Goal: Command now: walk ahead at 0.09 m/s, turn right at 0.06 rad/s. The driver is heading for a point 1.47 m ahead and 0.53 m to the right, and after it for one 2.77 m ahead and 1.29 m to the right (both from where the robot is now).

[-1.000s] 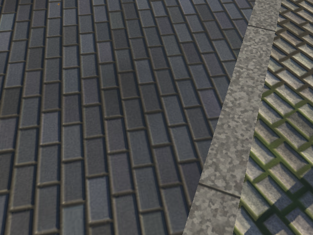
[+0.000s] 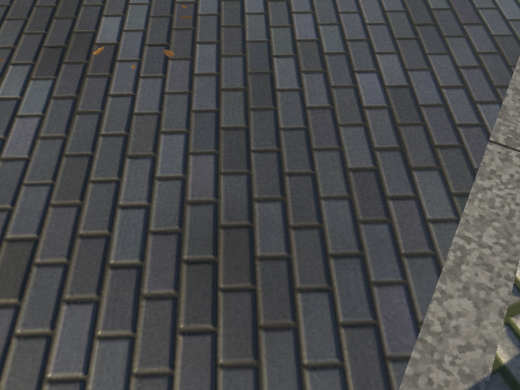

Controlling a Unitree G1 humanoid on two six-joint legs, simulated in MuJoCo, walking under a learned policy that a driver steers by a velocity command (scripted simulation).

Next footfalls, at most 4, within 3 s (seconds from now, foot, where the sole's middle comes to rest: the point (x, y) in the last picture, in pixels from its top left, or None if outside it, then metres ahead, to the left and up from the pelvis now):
0.02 left None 0.13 0.09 -0.77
0.42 right None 0.01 -0.11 -0.77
1.02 left None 0.04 0.10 -0.77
1.42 right None -0.17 0.01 -0.77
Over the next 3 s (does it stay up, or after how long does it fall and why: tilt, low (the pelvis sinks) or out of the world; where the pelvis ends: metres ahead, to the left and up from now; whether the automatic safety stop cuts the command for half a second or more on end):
stays up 0.26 -0.13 0.00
